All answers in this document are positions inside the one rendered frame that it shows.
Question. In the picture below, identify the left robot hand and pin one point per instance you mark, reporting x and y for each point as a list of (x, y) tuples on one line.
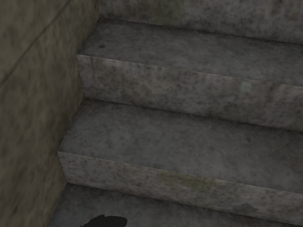
[(109, 221)]

